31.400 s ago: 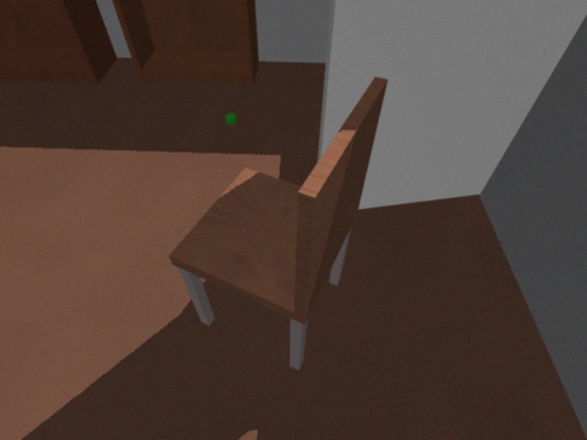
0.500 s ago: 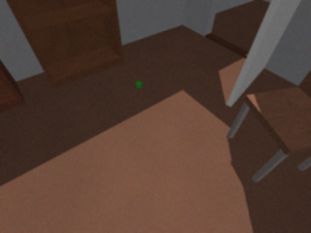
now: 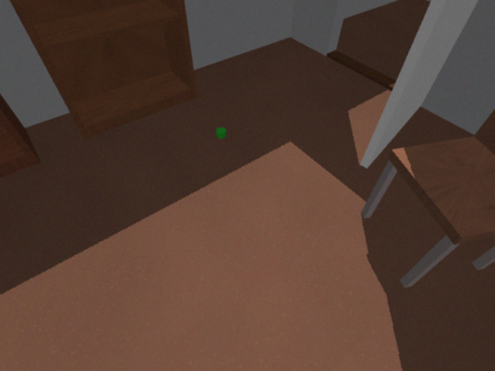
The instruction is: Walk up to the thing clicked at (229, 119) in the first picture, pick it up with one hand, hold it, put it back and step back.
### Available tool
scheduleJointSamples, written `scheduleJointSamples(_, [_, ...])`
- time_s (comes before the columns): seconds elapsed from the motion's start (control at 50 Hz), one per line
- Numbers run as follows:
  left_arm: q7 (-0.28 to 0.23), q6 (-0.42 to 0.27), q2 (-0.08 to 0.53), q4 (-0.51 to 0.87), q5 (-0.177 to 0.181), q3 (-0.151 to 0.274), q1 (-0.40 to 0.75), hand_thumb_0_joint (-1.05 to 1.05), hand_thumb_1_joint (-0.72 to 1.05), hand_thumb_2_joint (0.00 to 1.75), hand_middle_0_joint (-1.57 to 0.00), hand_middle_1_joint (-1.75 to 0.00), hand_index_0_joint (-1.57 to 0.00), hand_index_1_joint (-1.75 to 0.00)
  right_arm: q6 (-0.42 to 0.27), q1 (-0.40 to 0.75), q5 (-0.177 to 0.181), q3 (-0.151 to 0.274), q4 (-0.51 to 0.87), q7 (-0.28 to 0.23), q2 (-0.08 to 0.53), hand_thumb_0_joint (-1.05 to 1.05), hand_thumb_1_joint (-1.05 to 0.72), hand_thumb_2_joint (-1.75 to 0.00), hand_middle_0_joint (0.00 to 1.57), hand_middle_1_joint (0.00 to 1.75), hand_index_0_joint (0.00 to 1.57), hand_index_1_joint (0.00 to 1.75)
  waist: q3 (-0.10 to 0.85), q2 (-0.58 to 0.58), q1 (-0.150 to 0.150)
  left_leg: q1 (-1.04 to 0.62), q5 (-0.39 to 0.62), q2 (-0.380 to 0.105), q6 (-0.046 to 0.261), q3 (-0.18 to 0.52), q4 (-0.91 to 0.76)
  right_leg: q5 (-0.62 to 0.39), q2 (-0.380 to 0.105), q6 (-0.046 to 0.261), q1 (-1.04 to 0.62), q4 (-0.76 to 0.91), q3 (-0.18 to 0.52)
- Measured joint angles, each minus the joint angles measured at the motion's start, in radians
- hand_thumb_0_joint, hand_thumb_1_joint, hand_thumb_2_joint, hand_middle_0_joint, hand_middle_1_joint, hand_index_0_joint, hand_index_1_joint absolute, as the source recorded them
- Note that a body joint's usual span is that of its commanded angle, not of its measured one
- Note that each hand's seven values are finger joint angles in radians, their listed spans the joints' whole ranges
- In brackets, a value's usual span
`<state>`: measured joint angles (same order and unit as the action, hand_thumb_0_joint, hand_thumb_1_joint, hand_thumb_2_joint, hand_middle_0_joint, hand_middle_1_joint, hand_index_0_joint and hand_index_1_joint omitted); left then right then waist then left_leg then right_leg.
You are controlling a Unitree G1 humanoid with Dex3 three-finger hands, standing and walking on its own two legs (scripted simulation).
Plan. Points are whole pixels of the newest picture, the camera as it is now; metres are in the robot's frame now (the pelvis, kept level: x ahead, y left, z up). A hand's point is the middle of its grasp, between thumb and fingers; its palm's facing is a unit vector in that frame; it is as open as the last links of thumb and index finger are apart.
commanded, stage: stand
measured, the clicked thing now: (221, 132) +1.55 +0.19 -0.76
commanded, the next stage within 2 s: walk up in 0.62 s
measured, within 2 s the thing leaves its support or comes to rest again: neither
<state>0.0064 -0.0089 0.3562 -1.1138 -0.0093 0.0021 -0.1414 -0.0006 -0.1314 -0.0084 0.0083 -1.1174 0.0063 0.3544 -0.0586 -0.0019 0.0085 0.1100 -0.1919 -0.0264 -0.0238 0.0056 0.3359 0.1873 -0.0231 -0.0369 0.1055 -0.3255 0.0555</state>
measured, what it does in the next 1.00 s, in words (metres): steps on the spot: right foot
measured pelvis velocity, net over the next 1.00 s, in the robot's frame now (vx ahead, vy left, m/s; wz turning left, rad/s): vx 0.08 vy -0.06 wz -0.01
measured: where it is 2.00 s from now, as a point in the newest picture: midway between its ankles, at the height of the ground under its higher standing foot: (262, 281)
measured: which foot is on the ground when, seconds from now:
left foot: down 0.00-0.88, up 0.90-1.00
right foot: down 0.00-0.68, up 0.70-0.84, down 0.86-1.00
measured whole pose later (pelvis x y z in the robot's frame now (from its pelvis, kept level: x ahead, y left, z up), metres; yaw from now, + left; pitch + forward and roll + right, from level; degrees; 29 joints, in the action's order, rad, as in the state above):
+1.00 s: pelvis +0.08 -0.06 -0.01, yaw -1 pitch -3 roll +0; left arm 0.05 -0.07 0.41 -1.00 -0.04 0.09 -0.29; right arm 0.02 -0.27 -0.03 0.10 -1.04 0.05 0.45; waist -0.03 -0.08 -0.03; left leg 0.35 -0.41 0.01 0.03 0.09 1.03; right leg 0.28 0.00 0.03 0.16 -0.49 -0.08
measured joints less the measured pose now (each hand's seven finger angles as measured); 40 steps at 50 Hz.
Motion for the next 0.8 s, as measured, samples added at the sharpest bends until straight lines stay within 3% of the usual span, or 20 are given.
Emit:
scheduleJointSamples(0.62, [-0.001,0.000,0.001,0.006,0.000,0.001,0.013,0.00,0.91,0.90,-0.20,-0.30,-0.21,-0.30,-0.003,0.011,0.001,-0.004,0.012,-0.003,-0.003,0.00,-0.91,-0.90,0.20,0.30,0.20,0.30,0.009,0.000,-0.003,-0.008,-0.003,0.005,0.003,0.004,-0.001,0.006,-0.006,-0.003,-0.011,0.001,-0.004])
scheduleJointSamples(0.7, [0.039,-0.001,0.020,0.034,-0.019,0.035,-0.028,0.00,0.91,0.90,-0.20,-0.30,-0.21,-0.30,-0.019,-0.037,-0.018,0.036,0.050,0.033,-0.001,0.00,-0.90,-0.90,0.21,0.30,0.20,0.30,0.038,0.011,-0.013,0.016,-0.127,0.009,0.041,-0.010,0.065,0.226,-0.008,0.044,0.072,-0.189,-0.012])
scheduleJointSamples(0.76, [0.057,0.001,0.049,0.046,-0.024,0.053,-0.050,0.00,0.91,0.90,-0.20,-0.30,-0.21,-0.30,-0.034,-0.069,-0.026,0.061,0.079,0.044,0.011,0.00,-0.90,-0.90,0.21,0.30,0.20,0.30,0.037,0.003,-0.008,-0.001,-0.067,-0.012,0.057,-0.020,0.045,0.268,0.001,0.053,0.159,-0.351,-0.048])
scheduleJointSamples(0.8, [0.067,-0.003,0.074,0.053,-0.022,0.065,-0.054,0.01,0.91,0.90,-0.20,-0.30,-0.21,-0.30,-0.039,-0.091,-0.030,0.070,0.092,0.047,0.018,0.00,-0.90,-0.90,0.21,0.30,0.20,0.30,0.026,0.011,0.001,-0.019,-0.072,-0.017,0.047,-0.022,0.036,0.278,-0.010,0.055,0.191,-0.359,-0.055])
